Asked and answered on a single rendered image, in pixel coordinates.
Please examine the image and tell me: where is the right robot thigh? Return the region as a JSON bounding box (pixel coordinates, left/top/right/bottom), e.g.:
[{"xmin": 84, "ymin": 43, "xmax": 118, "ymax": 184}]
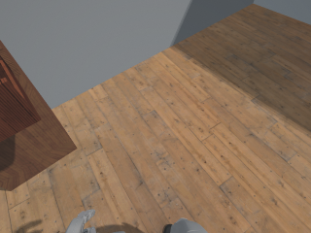
[{"xmin": 170, "ymin": 219, "xmax": 208, "ymax": 233}]

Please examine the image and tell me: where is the robot left hand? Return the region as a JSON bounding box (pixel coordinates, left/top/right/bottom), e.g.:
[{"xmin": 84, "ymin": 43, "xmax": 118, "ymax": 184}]
[{"xmin": 65, "ymin": 209, "xmax": 96, "ymax": 233}]

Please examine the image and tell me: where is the cabinet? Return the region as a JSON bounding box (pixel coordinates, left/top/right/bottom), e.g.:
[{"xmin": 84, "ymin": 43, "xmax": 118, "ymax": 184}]
[{"xmin": 0, "ymin": 40, "xmax": 77, "ymax": 191}]

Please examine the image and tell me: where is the drawer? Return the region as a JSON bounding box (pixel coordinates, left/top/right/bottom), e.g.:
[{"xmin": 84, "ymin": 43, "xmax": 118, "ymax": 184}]
[{"xmin": 0, "ymin": 56, "xmax": 41, "ymax": 142}]

